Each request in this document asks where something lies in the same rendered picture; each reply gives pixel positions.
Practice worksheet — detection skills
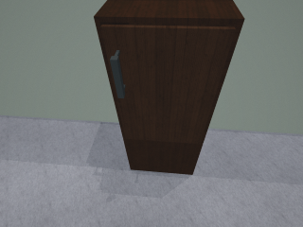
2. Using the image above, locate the handle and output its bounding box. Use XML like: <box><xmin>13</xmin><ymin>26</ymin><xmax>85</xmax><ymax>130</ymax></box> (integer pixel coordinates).
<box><xmin>110</xmin><ymin>50</ymin><xmax>126</xmax><ymax>98</ymax></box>

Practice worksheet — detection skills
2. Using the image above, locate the cupboard door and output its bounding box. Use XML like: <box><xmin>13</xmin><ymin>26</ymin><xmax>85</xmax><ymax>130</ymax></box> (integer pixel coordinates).
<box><xmin>100</xmin><ymin>24</ymin><xmax>236</xmax><ymax>144</ymax></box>

